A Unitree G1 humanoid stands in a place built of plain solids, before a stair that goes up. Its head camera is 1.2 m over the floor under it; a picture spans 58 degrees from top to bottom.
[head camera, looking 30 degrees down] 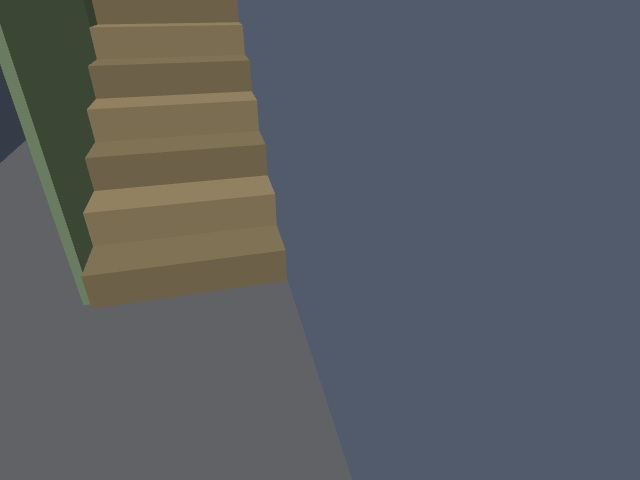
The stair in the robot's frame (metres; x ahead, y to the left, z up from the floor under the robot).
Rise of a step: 0.17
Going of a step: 0.25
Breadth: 0.86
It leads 14 degrees to the left of straight ahead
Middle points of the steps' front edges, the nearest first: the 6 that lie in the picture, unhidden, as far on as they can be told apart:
1.59 0.57 0.17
1.83 0.64 0.34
2.08 0.70 0.51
2.33 0.76 0.68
2.57 0.82 0.85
2.82 0.89 1.02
